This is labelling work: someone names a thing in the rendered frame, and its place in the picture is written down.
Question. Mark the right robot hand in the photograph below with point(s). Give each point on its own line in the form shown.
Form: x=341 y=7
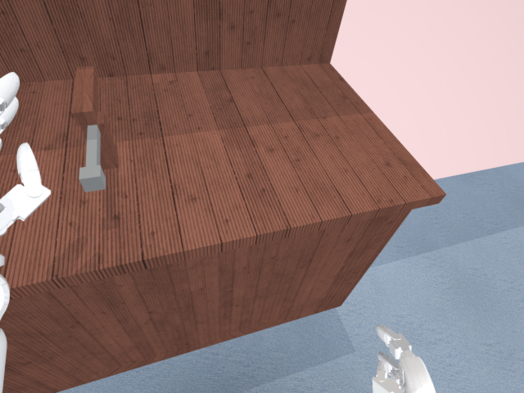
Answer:
x=410 y=375

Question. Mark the counter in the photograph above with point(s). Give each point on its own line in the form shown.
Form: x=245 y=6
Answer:
x=247 y=183

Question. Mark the tap lever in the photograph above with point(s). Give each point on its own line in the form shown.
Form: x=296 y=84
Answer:
x=92 y=177

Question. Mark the left robot hand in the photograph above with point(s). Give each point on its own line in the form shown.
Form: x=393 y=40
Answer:
x=21 y=201

